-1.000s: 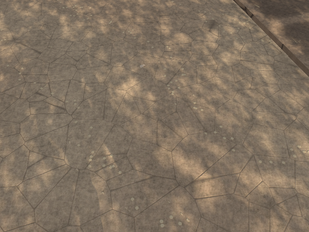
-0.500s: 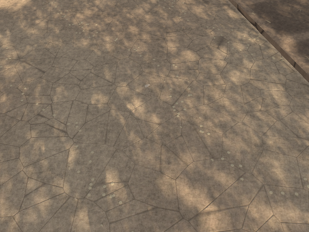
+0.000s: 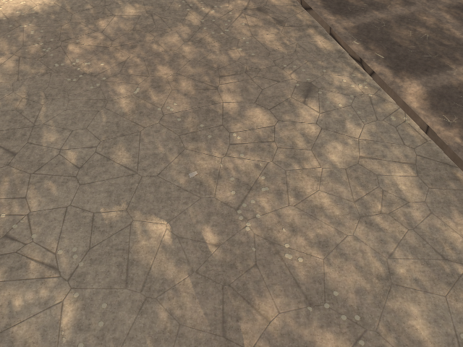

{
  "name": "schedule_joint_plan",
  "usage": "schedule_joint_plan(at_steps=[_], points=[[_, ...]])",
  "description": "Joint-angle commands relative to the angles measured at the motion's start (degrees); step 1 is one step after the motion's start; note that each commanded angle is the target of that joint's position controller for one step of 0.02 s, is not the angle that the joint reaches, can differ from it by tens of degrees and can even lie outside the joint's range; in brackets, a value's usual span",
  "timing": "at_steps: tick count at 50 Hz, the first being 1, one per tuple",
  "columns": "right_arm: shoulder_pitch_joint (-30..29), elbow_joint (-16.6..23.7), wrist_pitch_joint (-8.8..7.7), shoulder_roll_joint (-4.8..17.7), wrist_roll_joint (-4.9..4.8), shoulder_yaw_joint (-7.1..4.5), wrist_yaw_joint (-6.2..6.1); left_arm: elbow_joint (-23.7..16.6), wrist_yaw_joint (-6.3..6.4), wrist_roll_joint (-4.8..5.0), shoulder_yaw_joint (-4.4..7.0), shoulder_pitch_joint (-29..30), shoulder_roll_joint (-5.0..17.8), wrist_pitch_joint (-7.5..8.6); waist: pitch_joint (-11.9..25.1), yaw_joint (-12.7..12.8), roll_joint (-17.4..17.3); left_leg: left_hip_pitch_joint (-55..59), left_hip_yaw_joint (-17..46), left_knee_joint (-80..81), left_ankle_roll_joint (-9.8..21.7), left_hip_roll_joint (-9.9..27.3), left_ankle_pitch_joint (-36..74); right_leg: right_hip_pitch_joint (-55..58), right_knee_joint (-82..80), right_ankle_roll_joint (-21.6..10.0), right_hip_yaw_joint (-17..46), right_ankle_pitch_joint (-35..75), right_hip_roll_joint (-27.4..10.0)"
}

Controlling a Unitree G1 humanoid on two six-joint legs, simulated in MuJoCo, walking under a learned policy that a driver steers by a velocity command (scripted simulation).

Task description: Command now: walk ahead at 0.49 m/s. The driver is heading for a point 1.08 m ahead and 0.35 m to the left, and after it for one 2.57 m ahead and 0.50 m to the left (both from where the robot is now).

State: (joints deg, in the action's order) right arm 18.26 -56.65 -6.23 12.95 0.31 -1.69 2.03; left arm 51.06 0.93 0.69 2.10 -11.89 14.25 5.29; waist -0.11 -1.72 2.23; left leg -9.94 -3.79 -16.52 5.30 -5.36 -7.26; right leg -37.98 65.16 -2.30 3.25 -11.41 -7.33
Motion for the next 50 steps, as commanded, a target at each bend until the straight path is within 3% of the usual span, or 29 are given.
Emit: schedule_joint_plan(at_steps=[1, 5, 10, 12, 13, 14, 15, 16, 17, 18, 19, 20, 22, 24, 28, 31, 35, 37, 39, 40, 41, 42, 43, 44, 45, 47, 48, 50], points=[[-2.33, 3.15, -1.03, 7.57, -0.08, -1.2, -1.13, -2.42, 0.39, -0.71, 0.77, -1.93, 2.64, -0.19, -3.12, 2.67, -4.3, -6.12, 11.83, 11.75, 9.79, 15.99, 4.08, -1.12, -8.14, 1.55, 0.07, 9.27, -2.39], [2.34, 2.16, -0.26, 9.17, -1.0, -1.46, -1.99, -4.85, -0.34, -0.16, 0.36, 7.39, 1.63, 0.49, -3.08, -0.72, -4.37, -1.03, 9.12, 10.75, 7.25, 15.14, 4.9, 0.77, -24.73, 2.01, -2.16, 17.56, 0.25], [6.5, 0.25, 0.95, 9.74, -1.53, -1.82, -2.14, -7.69, -2.1, 0.58, 0.17, 14.31, 2.5, 1.01, -4.66, -2.75, -5.21, 8.33, 10.28, 6.59, 6.44, 18.79, 3.42, 0.55, -33.33, 0.88, -2.46, 12.32, 1.89], [5.94, 0.17, 1.56, 10.44, -1.56, -2.17, -2.27, -8.0, -2.67, 0.59, 0.57, 12.87, 3.78, 1.52, -3.79, -1.18, -6.01, 10.8, 11.07, 3.39, 5.52, 20.13, 6.54, 3.98, -35.68, -0.74, -3.0, 7.68, 2.87], [4.77, 0.42, 1.88, 10.83, -1.52, -2.25, -2.3, -7.33, -2.74, 0.53, 1.15, 9.6, 4.88, 1.76, -2.06, 1.03, -6.6, 10.85, 10.42, -0.38, 4.72, 19.66, 13.51, 9.2, -36.87, -1.73, -4.28, 6.09, 4.32], [3.79, 0.76, 2.2, 10.04, -1.23, -1.92, -2.28, -5.02, -2.56, 0.44, 2.43, 1.98, 6.98, 1.9, 2.32, 4.87, -6.05, 9.65, 8.04, -9.41, 3.39, 16.82, 22.8, 19.19, -38.09, -3.19, -5.74, 5.73, 6.25], [3.25, 2.06, 2.16, 7.76, -0.38, -0.91, -2.25, -2.14, -2.1, 0.03, 3.99, -9.81, 11.29, 2.0, 10.83, 9.27, -2.56, 0.95, 4.7, -25.52, 1.32, 13.28, 19.84, 36.33, -36.55, -6.59, 0.77, 7.05, 0.38], [9.52, 2.95, 0.89, 0.57, -0.31, 1.28, -1.68, -0.85, -1.97, -0.91, 5.59, -16.87, 17.77, 1.52, 18.91, 8.09, 12.05, -23.95, 1.07, -48.89, -3.22, 3.23, -4.3, 59.62, -40.34, -15.52, 25.92, 0.82, -14.28], [9.48, 1.73, -0.62, 3.32, -1.64, 0.79, -1.44, -0.69, -2.1, -0.92, 4.25, -17.78, 12.6, 1.52, 22.35, 8.97, 12.06, -31.52, 11.1, -58.21, -2.44, 2.42, -24.23, 61.04, -47.47, -16.96, 38.82, -4.11, -17.12], [4.27, 3.05, -1.19, 8.82, -3.27, -0.78, -1.48, -1.73, -1.96, -0.93, 3.05, -11.93, 9.2, 1.72, 12.62, 7.8, 7.83, -35.16, 12.48, -61.28, -1.52, 5.11, -21.18, 52.44, -47.43, -13.59, 28.96, 3.12, -15.81], [1.43, 3.68, -0.98, 9.11, -3.18, -1.05, -1.95, -3.21, -1.99, -1.03, 2.17, -5.68, 6.97, 1.75, 8.4, 5.42, 3.61, -32.28, 11.21, -59.46, -1.78, 7.92, -16.35, 43.5, -47.66, -11.52, 18.87, 14.86, -13.64], [0.42, 3.47, -0.18, 8.12, -2.39, -1.37, -2.57, -3.64, -2.36, -1.09, 1.55, -1.55, 5.0, 1.87, 5.04, 3.42, 0.82, -29.11, 10.41, -55.71, -2.62, 9.41, -13.68, 36.38, -48.84, -9.93, 11.27, 24.26, -10.93], [3.43, 2.48, 2.0, 5.59, -1.88, -1.77, -2.97, -2.84, -2.51, -1.75, 1.13, 0.94, 3.12, 2.15, 2.92, 0.2, 2.95, -22.21, 9.49, -51.4, -3.53, 10.41, -9.91, 28.52, -50.64, -7.63, 1.96, 33.35, -7.1], [3.83, 3.42, 3.25, 4.22, -1.73, -1.97, -3.05, -2.21, -1.74, -2.42, 1.53, 0.9, 4.81, 2.24, 2.28, -1.11, 3.15, -22.06, 8.41, -49.91, -4.4, 9.32, -6.59, 26.51, -51.47, -8.48, -2.89, 41.21, -6.61], [-2.64, 7.76, 3.99, 3.57, -0.84, -2.16, -2.67, -2.1, 0.75, -1.95, 2.03, 1.99, 7.14, 0.81, 1.73, -0.47, 2.79, -23.19, 6.02, -35.5, -5.48, 9.44, 2.78, 27.41, -52.18, -8.13, -9.42, 39.75, -5.84], [-7.36, 10.52, 4.41, 3.04, -0.65, -2.04, -1.62, -1.79, 1.9, -1.32, 2.44, 1.28, 8.68, -0.51, 2.26, 1.58, 2.4, -21.85, 3.99, -27.61, -5.43, 9.44, 6.58, 30.48, -51.28, -8.56, -11.22, 37.32, -7.0], [-10.6, 14.06, 5.04, 4.54, -0.58, -2.85, -0.33, -1.43, 2.27, -0.05, 3.17, 1.21, 9.82, -2.41, 1.77, 2.49, 2.44, -22.64, 2.54, -22.82, -3.77, 9.05, 0.8, 35.71, -46.48, -8.19, -10.89, 34.7, -9.79], [-10.25, 15.3, 5.09, 5.29, -0.74, -3.35, 0.27, -1.96, 2.48, 0.55, 3.61, 2.24, 10.39, -3.26, 1.8, 1.91, 2.8, -21.33, 1.04, -20.33, -2.17, 7.83, -3.86, 36.88, -41.71, -7.06, -10.65, 36.27, -10.39], [-4.38, 14.54, 4.53, 7.0, -0.72, -4.53, 0.27, -2.58, 2.64, 0.96, 3.65, 2.77, 9.93, -3.92, 4.9, -1.2, 0.35, -10.91, -1.12, -10.91, 0.69, 4.06, 3.32, 35.18, -29.41, -3.57, -13.34, 38.98, -6.52], [-0.12, 14.39, 4.32, 12.79, -0.39, -6.49, -0.82, -3.21, 2.33, -0.27, 3.36, 0.59, 9.18, -3.74, 8.84, -2.43, -7.39, 1.19, 8.53, -9.02, 4.34, 8.87, 27.52, 26.6, -16.24, 0.79, -14.75, 26.89, -1.43], [1.2, 15.15, 4.71, 18.75, 0.27, -7.57, -1.98, -5.37, 1.39, -3.17, 1.84, -1.11, 4.44, -3.25, 12.76, 0.75, -20.4, 16.88, 28.78, -11.68, 15.03, 23.31, 54.5, 5.77, 3.48, 5.25, -14.16, -24.32, 8.83], [1.94, 16.37, 4.54, 15.54, 0.9, -6.39, -1.7, -5.65, 0.27, -2.05, 1.64, -0.54, 5.52, -2.57, 22.59, -1.13, -15.24, 19.7, 37.91, -8.16, 20.13, 27.18, 41.63, 2.16, 12.4, 4.54, 0.04, -29.79, 10.56], [-2.19, 17.94, 4.32, 13.51, 0.52, -5.92, -1.55, -6.59, -0.18, 0.0, 2.16, 3.43, 7.34, -2.53, 18.07, -1.3, -9.81, 15.47, 33.19, -6.22, 17.67, 24.74, 33.41, -0.82, 13.34, 3.68, 2.19, -25.3, 8.49], [-6.39, 18.72, 4.41, 11.62, -0.76, -5.44, -1.8, -6.63, 0.2, 0.1, 2.32, 4.95, 7.44, -2.97, 12.7, 0.16, -4.86, 9.88, 28.15, -5.15, 13.87, 21.72, 25.16, -1.81, 9.8, 3.66, 1.87, -20.48, 6.63], [-8.74, 19.38, 4.86, 10.15, -1.45, -4.94, -2.1, -6.4, 0.97, -0.84, 2.65, 5.88, 7.87, -3.56, 9.66, 0.98, -2.25, 4.46, 25.78, -3.75, 11.46, 19.68, 18.8, -0.62, 5.56, 4.01, 1.64, -17.31, 5.35], [-10.48, 20.16, 5.7, 10.26, -0.67, -4.93, -2.69, -6.97, 1.54, -1.33, 2.88, 5.17, 7.54, -4.56, 7.79, 2.99, -5.82, -3.27, 23.11, -1.85, 9.73, 15.87, 13.23, 5.22, -0.95, 4.38, 0.57, -13.42, 6.09], [-10.15, 20.43, 5.87, 10.63, -0.25, -5.11, -2.97, -6.9, 1.67, -1.14, 2.71, 4.44, 6.58, -4.72, 7.87, 3.13, -7.29, -4.01, 22.46, -1.59, 9.53, 14.92, 13.2, 6.45, -4.12, 4.7, 0.13, -12.72, 6.88], [-8.88, 20.8, 5.99, 11.77, -0.3, -5.59, -3.58, -6.89, 2.07, -0.87, 2.42, 4.24, 5.65, -4.8, 8.69, 2.55, -8.27, -3.77, 22.87, -1.58, 9.38, 14.46, 11.52, 7.6, -9.61, 5.5, 0.32, -11.61, 7.82]])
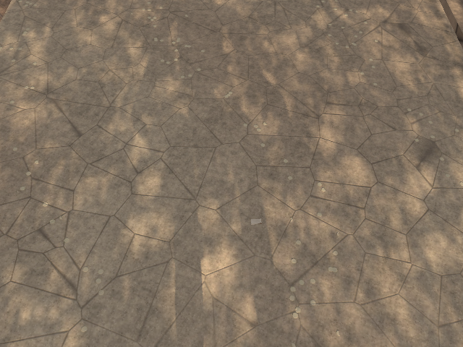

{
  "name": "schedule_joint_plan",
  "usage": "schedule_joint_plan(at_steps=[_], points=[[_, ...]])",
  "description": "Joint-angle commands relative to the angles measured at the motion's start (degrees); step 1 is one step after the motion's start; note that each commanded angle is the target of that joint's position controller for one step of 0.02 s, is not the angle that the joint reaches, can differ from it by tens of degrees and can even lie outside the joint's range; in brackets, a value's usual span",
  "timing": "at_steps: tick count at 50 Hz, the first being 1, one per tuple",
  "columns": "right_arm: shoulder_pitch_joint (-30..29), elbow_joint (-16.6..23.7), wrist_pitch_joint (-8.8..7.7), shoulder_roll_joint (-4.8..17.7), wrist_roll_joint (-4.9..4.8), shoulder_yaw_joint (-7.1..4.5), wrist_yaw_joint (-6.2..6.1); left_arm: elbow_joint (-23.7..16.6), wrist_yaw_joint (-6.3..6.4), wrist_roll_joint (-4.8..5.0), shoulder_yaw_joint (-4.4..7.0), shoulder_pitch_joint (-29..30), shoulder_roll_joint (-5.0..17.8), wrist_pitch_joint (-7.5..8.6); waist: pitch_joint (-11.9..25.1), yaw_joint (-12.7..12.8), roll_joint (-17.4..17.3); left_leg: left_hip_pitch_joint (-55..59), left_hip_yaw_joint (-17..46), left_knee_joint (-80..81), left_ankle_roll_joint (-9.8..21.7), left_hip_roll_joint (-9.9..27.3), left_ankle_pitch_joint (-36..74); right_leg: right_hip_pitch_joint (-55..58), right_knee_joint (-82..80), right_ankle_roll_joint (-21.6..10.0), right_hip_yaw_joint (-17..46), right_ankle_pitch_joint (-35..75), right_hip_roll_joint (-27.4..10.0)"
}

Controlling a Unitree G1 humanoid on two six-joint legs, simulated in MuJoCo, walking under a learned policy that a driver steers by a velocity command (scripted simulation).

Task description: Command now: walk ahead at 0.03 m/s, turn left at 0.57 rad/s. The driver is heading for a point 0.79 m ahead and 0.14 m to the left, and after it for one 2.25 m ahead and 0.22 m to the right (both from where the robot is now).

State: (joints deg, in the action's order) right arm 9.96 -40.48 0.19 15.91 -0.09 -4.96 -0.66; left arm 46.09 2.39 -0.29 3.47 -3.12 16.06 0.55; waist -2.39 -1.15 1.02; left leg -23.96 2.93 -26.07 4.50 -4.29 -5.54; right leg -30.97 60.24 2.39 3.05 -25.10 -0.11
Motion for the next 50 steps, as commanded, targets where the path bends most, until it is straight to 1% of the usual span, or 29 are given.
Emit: schedule_joint_plan(at_steps=[1, 5, 9, 11, 12, 13, 14, 15, 16, 17, 18, 21, 23, 25, 27, 31, 33, 34, 35, 36, 37, 38, 39, 40, 42, 43, 45, 46, 50], points=[[-0.36, 4.87, -0.31, 9.23, -0.08, -2.49, -1.19, -2.05, 0.72, 0.11, 0.93, -4.18, 3.62, -0.13, 11.32, 1.61, -7.18, 10.22, 16.78, 8.03, 9.93, 13.3, 6.93, 1.13, -6.86, 1.11, 0.91, 3.05, 0.76], [-1.11, 6.03, 0.5, 9.31, -0.05, -2.52, -1.81, -2.85, 0.51, 0.34, 1.02, -2.66, 4.0, -0.08, 10.28, 0.54, -9.18, 7.78, 20.32, 9.27, 8.32, 12.23, -6.73, 3.91, -13.59, 1.25, 1.71, 5.51, 1.58], [-1.12, 6.89, 1.24, 9.15, -0.11, -2.46, -1.87, -3.09, -0.41, 0.87, 1.37, -4.06, 4.71, 1.02, 9.71, 0.35, -11.05, 8.98, 24.66, 8.64, 7.07, 11.84, -8.39, 7.64, -21.93, -0.16, 1.74, 4.76, 2.51], [-2.31, 7.52, 1.82, 9.09, -0.8, -2.38, -2.12, -2.13, -1.1, 1.03, 1.74, -8.1, 4.93, 1.58, 9.59, 2.61, -11.05, 7.33, 24.79, 6.76, 5.27, 10.11, -7.44, 14.27, -32.32, -1.83, 0.24, 9.52, 2.78], [-1.82, 7.71, 2.09, 8.26, -1.15, -2.13, -2.28, -1.4, -1.26, 0.73, 2.34, -10.71, 6.28, 1.61, 9.58, 3.48, -9.74, 4.0, 23.21, 4.44, 3.06, 7.74, -9.9, 20.09, -37.83, -3.03, 0.75, 12.69, 0.23], [-0.56, 8.13, 2.28, 5.41, -1.04, -1.4, -2.27, -1.56, -1.11, -0.53, 3.29, -12.42, 10.19, 1.35, 9.75, 2.71, -0.69, -4.44, 17.33, -6.67, 0.06, 2.84, -19.64, 26.75, -41.74, -6.81, 10.45, 11.5, -11.32], [-1.44, 10.73, 1.49, 5.54, -1.54, -1.72, -1.85, -2.26, -1.14, -2.65, 4.13, -9.74, 14.36, 0.98, 6.42, 0.54, 17.27, -15.44, 5.47, -20.12, -2.71, -5.85, -28.07, 23.97, -45.9, -15.6, 25.75, 20.77, -22.15], [-0.91, 9.62, 0.76, 10.52, -0.21, -3.18, -1.4, -4.82, -0.95, -3.34, 3.4, -5.86, 10.99, 1.36, 6.0, 0.48, 12.54, -15.74, 8.16, -32.51, -4.67, -1.18, -26.64, 20.75, -45.91, -18.48, 26.24, 23.08, -24.61], [1.37, 7.7, 1.01, 11.83, -0.51, -3.91, -1.07, -6.35, -0.51, -2.55, 2.63, -2.13, 7.82, 1.48, 6.09, -1.19, 7.78, -13.91, 7.65, -37.86, -5.15, -0.75, -22.6, 19.58, -44.29, -15.74, 19.14, 24.19, -20.74], [3.57, 5.82, 1.76, 10.12, -0.46, -3.69, -1.19, -7.14, -0.31, -1.46, 2.16, -0.17, 6.22, 1.42, 5.55, -1.92, 5.54, -13.46, 6.32, -41.48, -6.2, -0.64, -19.37, 19.5, -43.16, -12.94, 13.3, 24.05, -16.62], [4.5, 5.33, 2.4, 8.75, -0.19, -3.31, -1.21, -7.35, -0.09, -0.44, 1.79, -0.12, 5.43, 1.33, 4.77, -1.4, 5.33, -14.5, 5.74, -45.4, -7.23, -0.25, -16.81, 20.07, -42.85, -12.21, 10.26, 24.13, -15.25], [0.95, 7.45, 2.8, 6.09, -1.2, -2.17, -0.83, -7.4, 0.52, -0.68, 1.55, -3.59, 5.86, 0.44, 2.8, 1.16, 6.62, -16.02, 1.5, -43.68, -9.26, 1.6, -13.07, 21.89, -43.61, -13.13, 3.63, 25.21, -12.89], [-2.82, 9.56, 2.64, 5.27, -1.27, -1.59, -0.66, -6.97, 0.92, -0.8, 2.05, -7.33, 7.19, -0.1, 3.36, 3.86, 7.83, -17.63, 0.57, -37.34, -10.48, 3.38, -13.08, 27.52, -43.12, -14.35, 3.36, 27.66, -14.43], [-3.84, 10.88, 2.52, 4.51, -1.0, -1.05, -0.11, -6.98, 0.87, -0.6, 2.77, -8.51, 9.04, -0.4, 4.88, 4.71, 8.66, -15.18, -0.56, -31.7, -10.77, 5.21, -14.84, 29.93, -42.35, -15.06, 2.55, 30.24, -16.24], [-4.12, 11.69, 2.49, 3.93, -0.87, -0.6, 0.52, -7.42, 0.43, -0.29, 3.37, -7.7, 10.52, -0.55, 5.53, 4.78, 9.25, -10.08, -2.73, -26.2, -10.06, 6.22, -16.6, 28.17, -41.92, -15.14, 0.46, 31.83, -17.12], [-2.82, 11.97, 2.93, 4.8, -1.05, -0.96, 1.29, -7.27, -0.73, 0.99, 3.84, -7.23, 11.6, -0.36, 6.14, 4.08, 10.05, -0.99, -5.84, -15.31, -7.19, 4.91, -16.66, 25.57, -39.6, -14.57, -0.95, 33.98, -18.13], [0.93, 10.55, 2.88, 4.25, -1.03, -1.16, 1.56, -6.96, -0.97, 2.24, 3.6, -5.61, 11.19, -0.36, 6.71, 1.24, 9.16, 6.56, -7.04, -1.95, -4.12, 3.41, -8.31, 24.1, -35.28, -12.28, -2.31, 33.39, -17.17], [3.17, 9.52, 2.76, 5.29, -0.83, -1.57, 1.35, -5.83, -1.13, 2.39, 2.96, -7.65, 9.22, -0.24, 7.44, 0.49, 6.73, 14.03, -6.22, 5.33, -2.38, 2.62, -1.11, 20.42, -31.49, -9.24, -4.41, 30.21, -15.31], [5.18, 9.52, 2.54, 8.97, -0.74, -2.5, 0.65, -5.72, -1.55, 0.47, 1.78, -9.66, 5.77, 0.03, 10.82, 1.02, -2.83, 26.01, 4.08, 5.24, -0.2, 10.35, 15.45, 11.13, -21.49, -3.93, -9.12, 16.86, -11.31], [4.27, 11.18, 2.26, 13.64, 0.19, -2.7, -0.14, -8.13, -2.41, -2.58, -0.08, -9.24, 1.84, 0.46, 11.67, 2.71, -19.63, 31.85, 19.91, 1.05, 8.14, 24.87, 39.19, -3.74, -6.37, 1.03, -10.62, -14.38, -4.95], [6.03, 10.51, 1.03, 10.93, 1.79, -2.02, 0.44, -8.64, -1.8, -0.9, 1.47, -5.01, 6.37, 0.45, 14.83, -2.23, -14.33, 24.76, 20.95, 3.5, 15.64, 27.95, 31.29, -4.47, 1.54, 1.81, -3.5, -14.66, -4.46], [3.69, 9.85, 0.06, 9.66, 1.96, -1.37, 0.84, -8.42, -1.45, 0.83, 2.17, -3.2, 8.53, -0.02, 10.83, -1.37, -10.72, 21.39, 16.42, 5.06, 13.74, 23.69, 23.89, -4.46, 4.65, 1.48, -2.13, -11.21, -4.95], [0.14, 9.4, -0.46, 8.59, 1.2, -1.05, 0.81, -7.56, -1.07, 0.95, 2.36, -4.05, 8.15, -0.58, 8.51, 0.28, -9.56, 19.17, 13.1, 5.65, 10.61, 20.3, 18.04, -4.77, 3.98, 1.24, -1.52, -7.12, -5.15], [-2.2, 9.48, -0.66, 7.36, 0.49, -0.47, 0.73, -6.38, -0.6, 0.36, 2.52, -5.11, 8.17, -1.23, 7.35, 1.07, -8.88, 17.15, 10.99, 6.02, 8.9, 18.65, 16.79, -3.62, 3.54, 1.57, -1.04, -3.84, -5.39], [-4.72, 9.04, -0.88, 5.89, 0.64, 0.35, 0.38, -5.41, -0.42, -0.08, 2.46, -8.03, 7.24, -1.67, 7.4, 3.13, -8.66, 12.69, 7.57, 6.7, 8.37, 16.43, 18.75, 1.79, 3.21, 2.28, -1.59, 2.49, -4.24], [-3.71, 8.24, -1.0, 4.98, 0.65, 0.57, 0.19, -4.86, -0.66, 0.05, 2.21, -9.62, 6.47, -1.54, 8.81, 3.1, -8.66, 13.63, 6.9, 7.98, 8.19, 15.44, 10.84, 2.74, 0.48, 2.32, -2.19, 4.75, -4.23], [0.0, 6.47, -1.0, 6.55, -0.05, -0.03, -0.01, -5.46, -1.25, 0.65, 1.72, -7.42, 5.91, -0.93, 6.8, 0.27, -10.2, 15.56, 10.32, 12.54, 8.52, 15.5, -12.05, 0.41, -5.4, 1.56, -3.45, 6.02, -3.8], [1.07, 5.8, -1.09, 7.49, -0.15, -0.26, -0.12, -6.32, -1.43, 0.9, 1.63, -5.28, 6.12, -0.54, 4.75, -0.66, -10.89, 16.16, 13.23, 14.44, 8.82, 16.56, -18.95, -1.36, -8.0, 0.83, -3.2, 5.67, -3.75], [2.63, 4.34, -2.28, 8.66, -0.27, -0.62, -0.19, -6.93, -2.24, 1.1, 1.37, -3.44, 5.95, 1.75, 1.94, -1.51, -8.75, 18.14, 16.67, 16.56, 9.37, 18.99, -21.67, -1.76, -17.11, -1.82, -2.58, 4.78, -4.05]])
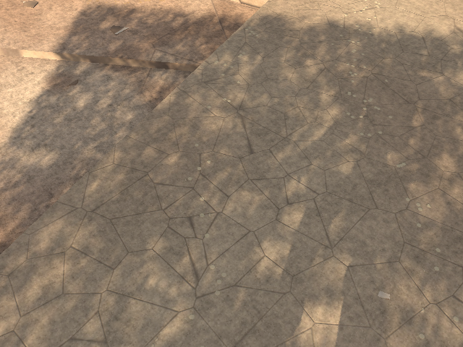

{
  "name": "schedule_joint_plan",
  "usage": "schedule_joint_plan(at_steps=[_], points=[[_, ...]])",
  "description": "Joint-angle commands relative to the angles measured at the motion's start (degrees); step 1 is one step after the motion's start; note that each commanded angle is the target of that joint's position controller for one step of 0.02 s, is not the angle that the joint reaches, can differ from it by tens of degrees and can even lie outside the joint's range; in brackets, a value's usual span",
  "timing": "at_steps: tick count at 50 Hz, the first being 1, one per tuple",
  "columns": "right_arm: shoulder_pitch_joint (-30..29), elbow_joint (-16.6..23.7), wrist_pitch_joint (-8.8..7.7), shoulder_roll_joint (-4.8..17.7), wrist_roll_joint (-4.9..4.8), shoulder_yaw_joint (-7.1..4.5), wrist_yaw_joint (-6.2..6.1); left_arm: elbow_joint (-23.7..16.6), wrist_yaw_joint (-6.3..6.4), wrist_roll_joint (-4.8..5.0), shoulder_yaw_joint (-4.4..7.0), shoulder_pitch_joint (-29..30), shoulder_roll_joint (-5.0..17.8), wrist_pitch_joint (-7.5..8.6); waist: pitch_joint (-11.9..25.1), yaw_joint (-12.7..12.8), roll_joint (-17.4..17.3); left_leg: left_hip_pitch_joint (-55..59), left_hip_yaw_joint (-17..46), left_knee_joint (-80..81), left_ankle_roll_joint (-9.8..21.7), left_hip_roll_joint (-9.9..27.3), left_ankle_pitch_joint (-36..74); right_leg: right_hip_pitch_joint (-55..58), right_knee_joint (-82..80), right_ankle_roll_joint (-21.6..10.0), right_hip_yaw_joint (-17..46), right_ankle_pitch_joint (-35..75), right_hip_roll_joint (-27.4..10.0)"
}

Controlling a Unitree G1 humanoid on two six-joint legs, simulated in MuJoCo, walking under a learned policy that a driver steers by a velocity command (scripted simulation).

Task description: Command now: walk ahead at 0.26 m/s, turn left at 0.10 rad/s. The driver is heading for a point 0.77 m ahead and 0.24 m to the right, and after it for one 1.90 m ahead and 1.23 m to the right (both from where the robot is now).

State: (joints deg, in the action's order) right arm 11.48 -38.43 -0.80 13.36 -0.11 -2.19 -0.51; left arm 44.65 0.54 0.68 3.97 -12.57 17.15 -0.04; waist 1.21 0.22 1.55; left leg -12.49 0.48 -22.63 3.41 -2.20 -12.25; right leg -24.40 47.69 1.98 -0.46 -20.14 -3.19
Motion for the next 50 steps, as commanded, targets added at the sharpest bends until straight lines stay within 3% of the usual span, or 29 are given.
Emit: schedule_joint_plan(at_steps=[1, 5, 7, 8, 9, 10, 11, 12, 14, 15, 17, 19, 22, 24, 26, 27, 28, 29, 30, 31, 34, 41, 50], points=[[1.23, 2.01, -1.55, 11.45, -0.44, -3.46, -0.19, -5.32, -0.66, 0.19, 0.76, 5.74, 4.58, 2.86, -1.79, -2.85, -8.96, 6.1, 18.84, 13.16, 10.45, 16.81, -14.91, -7.03, -6.24, -1.93, 0.58, -0.38, -0.82], [1.31, 1.07, -1.78, 12.1, -1.3, -3.55, 0.69, -4.81, -1.71, 0.59, 0.32, 4.12, 3.75, 4.25, -2.19, -1.66, -7.93, 1.31, 17.35, 12.18, 10.06, 15.85, -15.4, 1.16, -13.76, -4.11, -1.46, 1.0, 0.68], [0.13, 0.67, -1.24, 10.74, -1.14, -2.97, 0.92, -3.32, -1.81, -0.11, 0.22, 0.66, 2.96, 4.64, -1.28, 0.99, -5.89, -2.36, 13.84, 7.38, 8.2, 12.87, -9.37, 10.64, -21.35, -4.85, -3.37, 7.93, 2.98], [0.08, 0.51, -1.17, 9.05, -0.56, -2.34, 0.97, -2.57, -1.6, -0.49, 0.41, -2.2, 3.42, 4.64, 0.69, 2.3, -5.56, -4.19, 12.23, 3.52, 6.41, 11.02, -4.32, 16.63, -22.73, -4.99, -2.27, 9.8, 2.6], [-1.04, 1.02, -1.33, 5.75, 0.17, -1.28, 0.91, -2.41, -1.14, -0.83, 0.76, -5.71, 5.55, 4.64, 3.14, 3.37, -2.41, -7.45, 8.32, -4.65, 2.84, 7.43, -3.19, 22.73, -24.43, -6.43, 4.21, 14.49, -2.93], [0.06, 2.58, -1.99, 2.84, 1.23, -0.61, 0.61, -2.95, -0.81, -1.16, 2.05, -6.16, 11.98, 4.23, 3.71, 1.16, 10.34, -17.42, -0.85, -17.37, -2.09, -0.67, -10.49, 27.69, -26.82, -11.57, 16.77, 19.27, -12.19], [-1.79, 3.36, -2.21, 7.18, 0.92, -1.48, 0.13, -2.95, -0.83, -1.29, 2.3, -8.75, 11.92, 3.92, 2.68, 4.41, 13.72, -24.74, -0.46, -28.23, -4.48, -0.26, -24.0, 27.36, -31.9, -19.04, 27.6, 20.42, -19.87], [-1.19, 2.92, -2.01, 10.31, -0.06, -2.64, 0.07, -3.33, -0.77, -1.22, 1.46, -7.79, 9.66, 4.12, 0.96, 3.69, 8.85, -27.44, 2.44, -36.22, -4.84, 1.97, -24.54, 26.78, -31.8, -19.98, 27.21, 21.11, -19.7], [0.74, 1.1, -0.93, 9.69, -0.1, -2.84, 0.08, -4.1, -0.86, -0.71, 0.8, -3.26, 7.76, 4.14, 0.02, 1.34, 5.06, -27.89, 2.69, -38.3, -5.15, 4.28, -17.57, 24.78, -31.55, -16.47, 19.29, 25.15, -15.32], [0.55, 0.71, -0.47, 8.91, 0.08, -2.79, -0.02, -4.41, -0.64, -0.63, 0.33, -1.34, 6.65, 4.04, -0.33, 0.64, 4.38, -26.18, 3.05, -36.67, -5.49, 5.29, -13.6, 23.27, -31.97, -15.32, 16.09, 30.51, -13.98], [1.71, -0.39, -0.04, 6.09, 0.1, -2.17, -0.07, -4.32, -0.22, -1.36, -0.29, 0.88, 4.98, 3.76, 0.5, -0.88, 4.47, -18.98, 1.56, -31.7, -6.47, 4.88, -7.18, 18.61, -31.94, -14.09, 8.79, 39.43, -9.94], [0.93, -0.8, 0.09, 4.27, 0.15, -1.51, -0.13, -4.1, 0.12, -1.48, -0.51, 2.2, 4.54, 3.37, 1.42, -1.0, 5.35, -12.36, 0.24, -23.24, -6.69, 4.49, -2.71, 16.15, -30.76, -12.93, 3.64, 43.22, -7.02], [-2.31, 0.09, 0.37, 5.08, 0.05, -1.53, -0.27, -2.48, 0.05, -1.01, -0.03, -0.4, 6.34, 2.63, 2.25, 0.87, 5.99, -8.24, -0.6, -15.65, -6.36, 3.62, -0.37, 17.14, -29.2, -13.51, 4.31, 44.57, -8.1], [-2.83, 0.24, 0.62, 5.81, -0.18, -1.78, -0.33, -1.96, -0.17, -0.45, -0.08, 0.17, 6.29, 2.23, 1.83, 0.73, 5.72, -5.99, -0.49, -10.94, -5.46, 3.55, 0.98, 17.19, -28.3, -13.63, 5.92, 40.46, -9.0], [-2.11, -0.14, 0.54, 6.12, 0.46, -1.96, -0.45, -1.18, -0.36, 0.32, -0.55, 0.74, 5.03, 2.11, 1.13, -0.85, 3.61, 0.59, -0.39, -0.56, -3.48, 3.33, 10.57, 15.04, -26.57, -10.93, 6.28, 30.59, -7.33], [-1.74, 0.0, 0.45, 8.24, 0.99, -2.45, -0.88, -0.65, -0.48, -0.53, -1.0, -0.68, 3.8, 2.5, 2.01, -0.59, 1.05, 5.97, 3.19, 0.26, -2.4, 6.14, 20.62, 12.93, -25.15, -8.33, 5.79, 24.41, -5.35], [-1.32, 0.51, 0.56, 11.73, 1.08, -3.17, -1.48, -0.45, -0.79, -2.22, -1.29, -3.34, 2.94, 3.11, 4.32, 1.59, -4.23, 12.02, 6.97, -3.66, -0.47, 10.59, 33.58, 9.52, -22.72, -5.65, 3.34, 15.32, -1.64], [-2.46, -0.28, 0.85, 9.97, 0.74, -2.77, -1.53, 0.55, -0.8, -2.26, -1.76, -7.14, 1.2, 3.14, 6.38, 3.71, -9.25, 12.9, 7.97, -6.11, 3.05, 11.56, 30.7, 8.72, -24.14, -3.56, 1.65, 8.03, 0.38], [-4.35, 0.16, 1.04, 7.21, 0.02, -2.36, -1.04, 0.73, -0.67, -2.04, -1.84, -4.42, 2.33, 2.8, 4.23, 1.82, -8.21, 9.93, 6.97, -6.15, 2.86, 9.41, 24.84, 9.51, -24.28, -2.46, 0.71, 6.75, 0.93], [-4.89, 0.05, 1.07, 6.02, 0.09, -2.1, -0.76, 0.54, -0.58, -1.65, -1.58, -2.05, 3.34, 2.35, 2.49, 0.76, -6.71, 8.67, 6.16, -6.28, 1.9, 8.02, 22.88, 8.4, -23.62, -2.14, 0.41, 7.44, 1.22], [-4.2, -1.05, 0.3, 6.71, 0.38, -2.17, -0.29, 0.55, -0.19, -1.43, -1.47, -1.86, 3.74, 1.0, 2.47, 0.79, -5.29, 7.26, 5.42, -7.25, 1.24, 7.19, 25.46, 10.05, -22.43, -2.38, 0.67, 12.71, 0.74], [-5.81, -3.7, 0.01, 6.4, 0.27, -2.08, -0.24, 2.53, 0.59, -1.16, -1.38, -1.95, 3.32, -0.07, 2.24, 1.01, -2.91, 5.97, 4.91, -7.64, 1.25, 6.7, 25.18, 12.83, -22.0, -2.01, 0.75, 14.22, 0.36], [-6.87, -9.15, 0.44, 5.94, 0.13, -2.13, -0.86, 6.01, 1.37, -1.18, -1.25, -2.54, 2.84, -0.17, -0.42, 0.91, -1.79, 4.93, 4.02, -5.9, 0.51, 5.55, 17.23, 12.08, -23.82, -1.77, 0.49, 9.48, 0.42]])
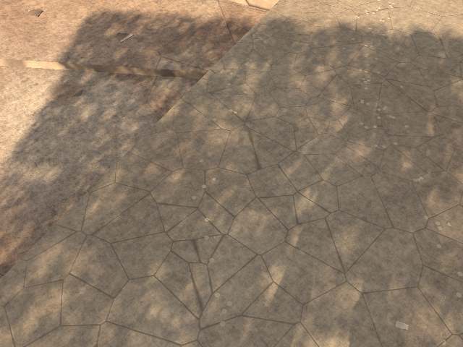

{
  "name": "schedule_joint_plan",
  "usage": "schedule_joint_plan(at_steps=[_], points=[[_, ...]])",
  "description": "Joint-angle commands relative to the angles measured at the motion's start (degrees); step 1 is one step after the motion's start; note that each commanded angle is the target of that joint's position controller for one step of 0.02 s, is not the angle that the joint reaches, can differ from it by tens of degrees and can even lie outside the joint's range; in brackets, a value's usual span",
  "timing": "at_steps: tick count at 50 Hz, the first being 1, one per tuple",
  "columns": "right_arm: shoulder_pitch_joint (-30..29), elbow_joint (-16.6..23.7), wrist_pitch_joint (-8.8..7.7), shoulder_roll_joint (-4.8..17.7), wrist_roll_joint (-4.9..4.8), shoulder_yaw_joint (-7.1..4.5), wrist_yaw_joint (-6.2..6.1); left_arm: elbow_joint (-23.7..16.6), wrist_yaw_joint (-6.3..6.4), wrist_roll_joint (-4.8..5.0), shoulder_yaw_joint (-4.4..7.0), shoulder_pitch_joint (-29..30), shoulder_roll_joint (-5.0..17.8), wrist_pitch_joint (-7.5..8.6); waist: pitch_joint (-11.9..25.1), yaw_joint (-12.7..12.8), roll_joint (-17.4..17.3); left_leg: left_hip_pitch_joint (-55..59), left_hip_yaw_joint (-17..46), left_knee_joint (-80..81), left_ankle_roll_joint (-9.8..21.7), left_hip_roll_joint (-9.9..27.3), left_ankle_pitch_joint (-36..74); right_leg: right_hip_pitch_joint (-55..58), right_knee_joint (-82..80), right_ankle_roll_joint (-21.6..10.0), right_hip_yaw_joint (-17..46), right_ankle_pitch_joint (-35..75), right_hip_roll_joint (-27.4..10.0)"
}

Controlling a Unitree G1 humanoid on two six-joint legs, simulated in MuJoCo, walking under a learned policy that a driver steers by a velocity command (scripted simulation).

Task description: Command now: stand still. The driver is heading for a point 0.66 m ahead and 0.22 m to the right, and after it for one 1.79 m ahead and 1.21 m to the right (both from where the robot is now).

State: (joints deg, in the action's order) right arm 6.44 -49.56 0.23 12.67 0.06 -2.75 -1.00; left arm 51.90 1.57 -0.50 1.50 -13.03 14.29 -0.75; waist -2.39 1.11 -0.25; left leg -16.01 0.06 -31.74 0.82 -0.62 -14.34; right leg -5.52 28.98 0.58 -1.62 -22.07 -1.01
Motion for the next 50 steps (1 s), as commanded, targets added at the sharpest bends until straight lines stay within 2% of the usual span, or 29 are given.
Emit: schedule_joint_plan(at_steps=[1, 10, 11, 13, 14, 15, 17, 18, 20, 21, 22, 23, 24, 25, 26, 27, 28, 30, 32, 35, 38, 42, 43, 45, 46, 47, 48, 49, 50], points=[[-1.88, 1.31, -0.53, 6.57, -0.05, -1.58, -0.45, -0.83, 0.39, -0.01, 1.2, -2.23, 5.64, 0.6, 2.93, -0.02, -0.02, 8.42, 4.35, 3.42, 3.01, 3.85, 18.54, -7.01, -5.3, -0.37, 1.61, 10.89, -1.75], [-1.99, -4.31, -0.02, 6.24, -0.14, -1.48, -0.93, 2.63, 0.71, -0.02, 0.82, -4.26, 4.62, 1.3, 1.04, -0.43, -0.31, 7.93, 3.8, 5.04, 2.33, 3.06, 12.59, -8.81, -6.68, -0.57, 1.35, 7.15, -1.54], [-0.94, -5.34, 0.09, 6.21, -0.25, -1.51, -0.97, 3.44, 0.77, 0.13, 0.86, -5.69, 4.51, 1.27, 1.95, -0.37, -0.2, 7.97, 3.06, 5.02, 2.43, 2.22, 4.8, -8.66, -6.99, -1.06, 0.96, 1.09, -1.11], [-0.29, -6.19, 0.09, 6.96, -0.8, -1.9, -1.0, 3.2, 1.06, 0.8, 1.32, -5.57, 5.85, 1.24, -1.37, -0.63, 1.9, 2.72, 1.29, 3.48, 2.88, -0.02, -17.18, -11.41, -7.7, -3.95, 3.12, -14.05, -1.97], [-1.26, -5.98, -0.4, 6.93, -0.79, -1.89, -0.91, 2.87, 1.19, 1.04, 1.43, -6.28, 6.22, 1.54, -3.86, -0.03, 2.33, -1.35, 1.29, 2.7, 3.05, -0.23, -21.88, -12.13, -9.16, -5.54, 5.6, -19.93, -3.49], [-2.73, -5.49, -1.3, 6.33, -1.01, -1.77, -0.64, 3.05, 1.23, 1.38, 1.67, -8.18, 6.97, 2.16, -5.84, 0.94, 3.4, -5.13, 0.8, 0.51, 2.92, -0.44, -21.57, -11.27, -11.45, -7.36, 9.63, -23.53, -6.05], [-5.82, -4.28, -3.43, 4.17, -1.64, -1.36, 0.42, 4.0, 1.14, 2.03, 2.95, -10.09, 10.65, 3.55, -9.03, 1.48, 9.96, -12.09, -3.39, -9.94, 1.95, -0.75, -9.11, -7.27, -19.3, -12.53, 22.68, -25.72, -16.19], [-6.35, -3.92, -4.2, 4.43, -1.71, -1.38, 0.89, 3.91, 1.05, 1.91, 3.07, -9.38, 10.64, 4.09, -10.31, 1.16, 10.21, -14.17, -1.76, -12.41, 2.64, 1.39, -8.4, -7.01, -20.28, -13.96, 25.61, -22.12, -19.04], [-4.3, -4.44, -5.23, 4.32, -2.28, -1.35, 1.65, 3.29, 0.37, 1.99, 2.75, -7.46, 8.86, 4.77, -9.85, -0.68, 8.89, -12.15, -2.07, -6.49, 3.98, 2.34, -11.43, -4.92, -17.54, -12.29, 21.1, -12.21, -17.32], [-0.4, -6.11, -5.49, 4.13, -2.43, -1.52, 1.88, 2.92, -0.04, 2.28, 2.72, -5.77, 8.7, 4.63, -8.38, -2.81, 8.05, -3.84, -3.87, 0.37, 4.2, 1.09, -8.24, -7.5, -14.98, -10.31, 16.26, -8.29, -14.45], [5.35, -8.92, -5.45, 5.4, -2.21, -2.38, 1.87, 2.44, -0.29, 2.17, 2.79, -4.86, 8.89, 4.55, -5.3, -4.85, 7.16, 7.23, -5.38, 2.89, 3.73, -1.52, -2.94, -11.6, -10.88, -8.68, 12.03, -1.22, -11.04], [12.52, -11.17, -5.34, 8.2, -1.93, -3.66, 1.78, 1.56, -0.37, 1.99, 2.59, -3.01, 8.56, 4.83, -1.64, -8.0, 4.06, 16.85, -0.89, 4.6, 4.67, 0.07, -0.92, -15.9, -1.07, -6.52, 7.22, 10.27, -7.49], [20.42, -12.71, -5.45, 13.85, -1.73, -5.2, 1.63, -0.8, -0.25, 1.78, 1.68, -1.69, 4.88, 5.39, 1.81, -9.85, -11.51, 26.04, 21.25, 13.87, 10.95, 11.99, -8.06, -27.16, 20.62, -1.69, -1.7, 9.93, 0.49], [23.6, -13.13, -6.16, 13.11, -1.15, -4.18, 2.4, -2.31, 0.04, 2.22, 1.41, -1.09, 3.71, 6.33, 5.25, -9.83, -15.45, 29.56, 41.31, 21.84, 17.08, 21.45, -9.03, -34.85, 35.9, -1.05, 3.94, -9.58, 3.91], [18.1, -11.95, -6.88, 9.54, -0.73, -2.64, 2.37, -2.39, -0.37, 3.74, 2.01, -1.19, 5.23, 6.87, 1.36, -6.53, -8.39, 26.36, 37.69, 21.01, 16.57, 22.64, -10.05, -39.68, 43.13, -2.82, 8.42, -7.93, 0.2], [13.82, -10.37, -7.25, 7.18, -0.73, -1.78, 2.45, -1.88, -0.93, 4.07, 2.07, -1.52, 5.48, 7.22, -0.9, -4.72, -5.47, 23.18, 29.98, 21.26, 14.26, 19.86, -8.9, -40.2, 43.55, -4.46, 8.21, -2.18, -2.58], [11.3, -9.62, -7.28, 6.9, -0.68, -1.35, 2.57, -1.76, -1.04, 3.5, 2.36, -1.08, 5.34, 7.4, -2.21, -3.41, -3.21, 20.69, 24.48, 22.34, 12.43, 17.97, -6.81, -40.3, 41.2, -5.13, 7.1, 3.06, -4.77], [10.92, -9.48, -6.74, 4.92, -0.3, -0.31, 2.44, -1.67, -1.48, 2.3, 3.1, -0.58, 5.65, 6.9, -2.38, -2.32, -3.51, 17.11, 15.11, 23.69, 9.79, 13.83, 3.2, -36.23, 35.95, -4.47, 5.33, 8.98, -7.06], [13.53, -10.25, -6.26, 5.96, -0.1, -0.24, 1.65, -1.81, -2.07, 2.06, 2.91, 0.03, 3.84, 6.04, -2.15, -2.29, -3.72, 16.59, 9.94, 24.43, 9.9, 12.65, 11.17, -36.01, 32.85, -2.65, 3.27, 11.69, -7.15], [14.35, -10.24, -6.0, 8.18, 0.52, -0.4, 0.45, -4.67, -2.14, 2.09, 2.11, 6.84, 2.1, 5.22, -4.15, -3.54, -2.6, 14.34, 4.64, 26.16, 9.78, 12.51, 14.71, -37.54, 23.01, -0.88, 2.7, 17.1, -6.75], [15.19, -10.01, -6.17, 9.31, 0.5, -0.52, -0.04, -7.03, -2.73, 2.25, 1.34, 12.6, 1.51, 5.18, -5.14, -4.94, -3.51, 12.33, -0.31, 28.0, 9.03, 12.33, 15.05, -33.8, 12.93, -1.45, 0.94, 23.85, -4.86], [17.16, -10.56, -5.78, 9.41, -0.41, -0.76, -0.01, -9.77, -4.25, 2.29, 1.05, 17.22, 2.02, 5.17, -6.38, -5.1, -2.59, 18.31, -4.41, 26.31, 7.94, 14.94, 18.8, -33.32, 6.64, -4.26, 0.32, 24.21, -3.83], [16.79, -10.34, -5.46, 9.79, -0.46, -0.94, -0.01, -10.33, -4.71, 2.22, 1.16, 17.47, 2.4, 5.24, -5.97, -4.51, -2.7, 20.39, -5.45, 24.35, 7.42, 15.52, 23.46, -32.74, 5.79, -5.23, -0.32, 22.55, -3.22], [15.13, -9.18, -4.75, 11.7, -0.25, -1.51, -0.22, -10.93, -5.39, 2.09, 2.11, 15.18, 4.45, 5.18, -2.28, -1.83, -4.67, 23.29, -7.5, 16.54, 6.19, 16.14, 43.9, -26.83, 6.16, -7.45, -3.28, 17.65, -0.09], [14.34, -8.48, -4.16, 12.43, 0.02, -1.74, -0.43, -10.1, -5.53, 2.14, 3.18, 10.13, 6.4, 4.97, 1.5, 1.13, -5.89, 23.72, -8.58, 8.57, 5.4, 15.85, 53.25, -20.53, 6.76, -8.65, -4.67, 15.32, 2.13], [13.33, -7.54, -3.48, 12.54, 0.21, -1.73, -0.71, -7.69, -5.39, 2.27, 4.78, 1.02, 8.86, 4.67, 6.63, 5.82, -5.61, 20.45, -9.97, -3.6, 4.06, 14.14, 56.89, -8.93, 5.08, -10.18, -5.64, 15.54, 4.88], [13.75, -6.12, -3.51, 12.1, 0.61, -1.29, -0.98, -5.75, -4.49, 2.34, 6.6, -8.06, 12.66, 4.16, 11.45, 9.38, -1.5, 7.01, -10.01, -20.22, 2.03, 11.83, 44.65, 8.05, 4.08, -12.7, 3.39, 13.59, 0.95], [19.46, -3.5, -5.16, 2.83, 1.54, 1.43, 0.18, -5.79, -4.03, 2.1, 7.32, -9.76, 17.7, 4.14, 18.42, 3.25, 14.67, -17.89, -7.05, -43.78, -1.71, -0.66, -6.73, 26.77, -2.91, -23.55, 37.57, -0.54, -15.13], [14.69, -2.73, -8.12, 6.73, -0.42, 0.86, 1.2, -6.35, -3.89, 1.6, 6.03, -10.55, 13.69, 4.51, 23.6, 5.85, 10.58, -24.61, 5.83, -52.12, -0.28, -2.36, -16.57, 29.21, -13.42, -24.85, 52.35, -6.12, -18.34]])
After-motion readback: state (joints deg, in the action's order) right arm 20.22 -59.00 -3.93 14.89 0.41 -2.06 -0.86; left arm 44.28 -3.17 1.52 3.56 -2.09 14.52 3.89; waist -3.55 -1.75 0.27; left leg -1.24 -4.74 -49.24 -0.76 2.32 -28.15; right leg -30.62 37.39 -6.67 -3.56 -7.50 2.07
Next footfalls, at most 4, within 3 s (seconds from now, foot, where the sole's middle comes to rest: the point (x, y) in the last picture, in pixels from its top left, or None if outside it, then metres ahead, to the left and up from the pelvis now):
0.96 right None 0.43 -0.13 -0.77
1.46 left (254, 269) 0.75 -0.02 -0.77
1.98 right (371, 250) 0.83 -0.41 -0.77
2.48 left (379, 174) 1.16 -0.50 -0.77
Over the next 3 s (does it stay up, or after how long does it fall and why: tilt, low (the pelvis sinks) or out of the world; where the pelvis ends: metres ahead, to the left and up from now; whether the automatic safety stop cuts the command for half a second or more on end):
stays up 1.11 -0.67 0.00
